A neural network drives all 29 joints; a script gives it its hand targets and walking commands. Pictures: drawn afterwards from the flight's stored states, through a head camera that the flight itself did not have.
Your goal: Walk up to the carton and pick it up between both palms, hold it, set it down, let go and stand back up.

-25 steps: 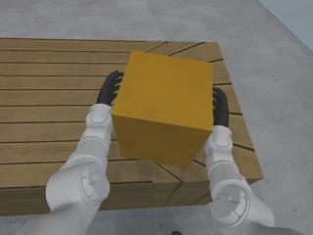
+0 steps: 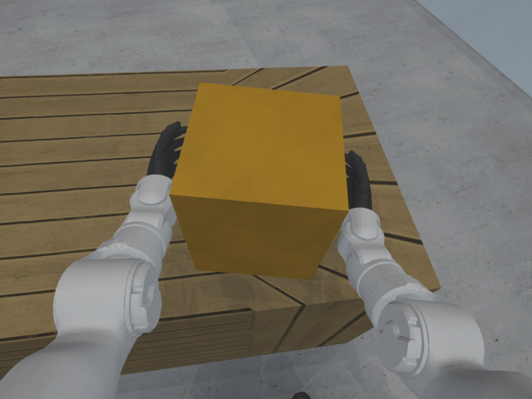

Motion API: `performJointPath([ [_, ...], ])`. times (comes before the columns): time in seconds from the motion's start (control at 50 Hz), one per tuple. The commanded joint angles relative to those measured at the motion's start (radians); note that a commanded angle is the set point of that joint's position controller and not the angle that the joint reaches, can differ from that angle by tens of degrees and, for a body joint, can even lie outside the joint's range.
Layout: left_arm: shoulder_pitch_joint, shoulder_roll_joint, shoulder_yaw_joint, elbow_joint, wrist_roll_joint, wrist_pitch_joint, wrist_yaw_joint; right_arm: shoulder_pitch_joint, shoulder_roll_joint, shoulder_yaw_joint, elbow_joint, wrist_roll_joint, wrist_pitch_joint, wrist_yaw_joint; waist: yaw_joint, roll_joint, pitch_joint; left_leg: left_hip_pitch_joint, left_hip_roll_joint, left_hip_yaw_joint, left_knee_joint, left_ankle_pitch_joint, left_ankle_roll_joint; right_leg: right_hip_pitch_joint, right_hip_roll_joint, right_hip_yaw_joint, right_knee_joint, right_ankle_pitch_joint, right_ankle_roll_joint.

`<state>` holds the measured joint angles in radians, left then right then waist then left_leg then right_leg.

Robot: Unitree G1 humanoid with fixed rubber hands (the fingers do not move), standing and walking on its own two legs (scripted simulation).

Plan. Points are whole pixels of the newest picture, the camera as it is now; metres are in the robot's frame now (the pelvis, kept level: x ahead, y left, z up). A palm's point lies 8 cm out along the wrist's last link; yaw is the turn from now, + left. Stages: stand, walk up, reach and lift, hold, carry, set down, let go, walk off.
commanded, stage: set down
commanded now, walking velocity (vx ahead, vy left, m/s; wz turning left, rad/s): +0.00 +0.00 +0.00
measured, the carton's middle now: (261, 191) +0.44 -0.02 +0.01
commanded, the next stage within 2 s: none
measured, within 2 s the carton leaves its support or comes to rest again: neither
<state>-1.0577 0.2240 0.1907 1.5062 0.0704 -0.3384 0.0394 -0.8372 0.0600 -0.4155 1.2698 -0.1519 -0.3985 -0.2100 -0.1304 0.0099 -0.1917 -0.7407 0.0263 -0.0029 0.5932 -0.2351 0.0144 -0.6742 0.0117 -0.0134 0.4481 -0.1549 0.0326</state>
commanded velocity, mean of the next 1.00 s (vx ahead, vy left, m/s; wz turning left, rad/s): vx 0.00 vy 0.00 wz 0.00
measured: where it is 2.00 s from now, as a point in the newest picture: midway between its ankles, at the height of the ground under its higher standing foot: outside the picture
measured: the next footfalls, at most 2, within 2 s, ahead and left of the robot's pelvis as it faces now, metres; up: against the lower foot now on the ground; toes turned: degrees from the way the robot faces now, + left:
none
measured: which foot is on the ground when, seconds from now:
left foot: down 0.00-1.00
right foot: down 0.00-1.00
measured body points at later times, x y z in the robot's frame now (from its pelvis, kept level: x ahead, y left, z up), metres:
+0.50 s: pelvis -0.02 +0.02 +0.00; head +0.05 +0.03 +0.44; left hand +0.49 +0.15 +0.12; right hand +0.42 -0.20 +0.10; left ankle +0.01 +0.10 -0.73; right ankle +0.01 -0.14 -0.73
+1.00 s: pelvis -0.02 -0.01 +0.01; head +0.00 +0.01 +0.46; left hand +0.47 +0.14 +0.19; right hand +0.41 -0.18 +0.17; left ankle +0.01 +0.10 -0.73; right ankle +0.01 -0.14 -0.73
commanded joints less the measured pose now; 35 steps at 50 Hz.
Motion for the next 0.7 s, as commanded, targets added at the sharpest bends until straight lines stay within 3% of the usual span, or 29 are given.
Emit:
performJointPath([
  [0.0,-0.529,0.091,-0.124,-0.07,-0.13,-0.05,0.004,-0.446,-0.18,0.127,-0.105,0.149,-0.02,-0.003,-0.033,0.147,-0.809,0.442,-0.024,0.041,0.066,0.435,-0.127,0.254,0.043,-0.074,0.082,0.418,-0.006],
  [0.08,-0.472,0.121,-0.133,-0.088,-0.155,-0.05,-0.007,-0.41,-0.231,0.214,-0.139,0.238,-0.034,-0.006,-0.018,0.146,-0.931,0.494,-0.027,0.042,0.13,0.663,-0.139,0.254,0.061,-0.079,0.128,0.556,0.008],
  [0.12,-0.473,0.134,-0.132,-0.1,-0.151,-0.039,-0.011,-0.412,-0.256,0.235,-0.111,0.274,-0.03,-0.003,-0.009,0.163,-0.912,0.511,-0.025,0.039,0.13,0.677,-0.146,0.238,0.064,-0.078,0.12,0.534,0.004],
  [0.18,-0.532,0.152,-0.165,-0.122,-0.179,-0.01,-0.008,-0.455,-0.295,0.261,-0.085,0.325,0.011,0.014,-0.006,0.165,-0.824,0.537,-0.013,0.031,0.107,0.609,-0.145,0.156,0.071,-0.083,0.09,0.396,-0.01],
  [0.22,-0.556,0.158,-0.205,-0.176,-0.229,0.004,-0.003,-0.48,-0.314,0.278,-0.144,0.354,0.038,0.023,-0.011,0.158,-0.852,0.56,-0.008,0.03,0.104,0.593,-0.144,0.132,0.075,-0.087,0.088,0.369,-0.011],
  [0.24,-0.546,0.156,-0.22,-0.214,-0.243,0.009,-0.002,-0.475,-0.322,0.291,-0.194,0.364,0.041,0.023,-0.014,0.166,-0.906,0.589,-0.009,0.031,0.108,0.623,-0.145,0.124,0.076,-0.093,0.089,0.398,-0.005],
  [0.28,-0.588,0.151,-0.243,-0.243,-0.259,0.026,-0.006,-0.498,-0.334,0.304,-0.195,0.387,0.076,0.035,-0.01,0.2,-0.894,0.633,-0.002,0.025,0.097,0.59,-0.151,0.089,0.076,-0.093,0.064,0.312,-0.021],
  [0.38,-0.568,0.175,-0.265,-0.319,-0.308,0.116,-0.013,-0.521,-0.36,0.364,-0.316,0.442,0.196,0.044,0.001,0.146,-0.847,0.663,-0.004,0.018,0.046,0.505,-0.122,0.139,0.072,-0.08,0.022,0.274,-0.019],
  [0.46,-0.612,0.181,-0.288,-0.321,-0.333,0.214,-0.017,-0.58,-0.36,0.332,-0.343,0.414,0.3,0.023,-0.016,0.105,-0.75,0.644,-0.003,0.01,-0.004,0.344,-0.104,0.149,0.063,-0.078,-0.003,0.188,-0.017],
  [0.52,-0.598,0.183,-0.28,-0.325,-0.32,0.266,-0.019,-0.581,-0.363,0.315,-0.359,0.398,0.345,0.004,-0.008,0.122,-0.721,0.678,-0.002,0.016,-0.024,0.353,-0.11,0.184,0.065,-0.08,-0.021,0.206,-0.02],
  [0.62,-0.584,0.217,-0.236,-0.294,-0.299,0.328,-0.026,-0.594,-0.319,0.325,-0.328,0.393,0.409,-0.031,0.009,0.062,-0.583,0.634,-0.009,0.017,-0.077,0.31,-0.088,0.291,0.061,-0.063,-0.036,0.238,-0.01],
  [0.64,-0.596,0.225,-0.235,-0.278,-0.299,0.331,-0.029,-0.6,-0.317,0.307,-0.332,0.381,0.412,-0.041,-0.007,0.057,-0.583,0.632,-0.013,0.02,-0.079,0.301,-0.089,0.309,0.058,-0.059,-0.043,0.252,-0.006],
  [0.68,-0.608,0.243,-0.223,-0.278,-0.291,0.339,-0.032,-0.606,-0.307,0.304,-0.319,0.378,0.426,-0.055,-0.009,0.057,-0.528,0.624,-0.02,0.026,-0.097,0.266,-0.084,0.339,0.054,-0.057,-0.048,0.247,-0.002],
])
